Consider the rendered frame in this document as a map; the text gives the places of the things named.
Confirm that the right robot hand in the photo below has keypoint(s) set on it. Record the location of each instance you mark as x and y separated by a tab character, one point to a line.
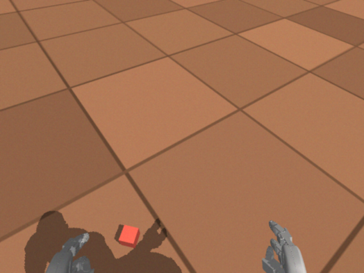
289	255

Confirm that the cube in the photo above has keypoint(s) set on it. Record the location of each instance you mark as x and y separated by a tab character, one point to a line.
129	236

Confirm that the left robot hand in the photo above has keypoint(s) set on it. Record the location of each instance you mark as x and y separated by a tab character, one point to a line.
62	262

